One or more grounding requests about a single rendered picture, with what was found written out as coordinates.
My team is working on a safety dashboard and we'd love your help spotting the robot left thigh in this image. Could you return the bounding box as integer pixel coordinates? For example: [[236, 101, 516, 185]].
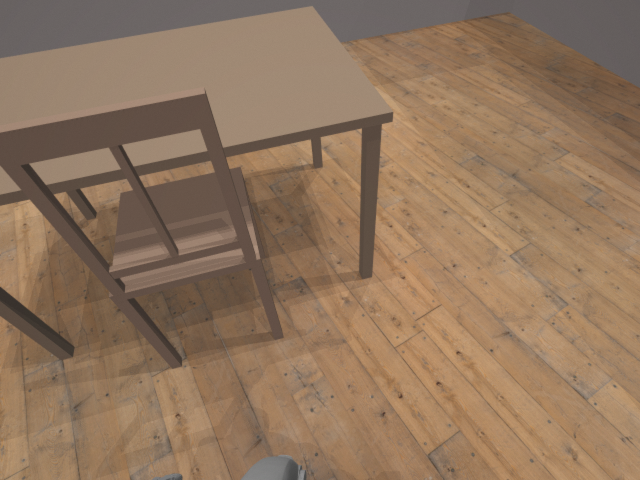
[[241, 456, 306, 480]]

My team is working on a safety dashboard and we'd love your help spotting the chair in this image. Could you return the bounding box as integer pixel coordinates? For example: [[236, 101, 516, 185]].
[[0, 87, 284, 369]]

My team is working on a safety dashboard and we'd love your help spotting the table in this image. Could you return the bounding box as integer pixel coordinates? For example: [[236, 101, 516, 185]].
[[0, 6, 393, 360]]

